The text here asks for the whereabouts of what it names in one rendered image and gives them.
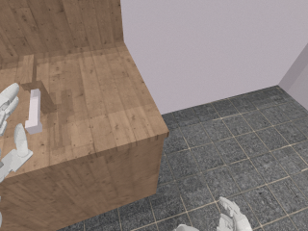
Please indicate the robot left hand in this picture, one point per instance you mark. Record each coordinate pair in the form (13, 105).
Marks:
(15, 159)

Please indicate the counter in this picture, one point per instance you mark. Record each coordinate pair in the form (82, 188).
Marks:
(102, 134)

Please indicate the robot right hand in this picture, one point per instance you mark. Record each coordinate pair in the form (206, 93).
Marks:
(239, 222)

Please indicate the tap lever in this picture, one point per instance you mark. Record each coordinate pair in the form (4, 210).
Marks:
(33, 124)

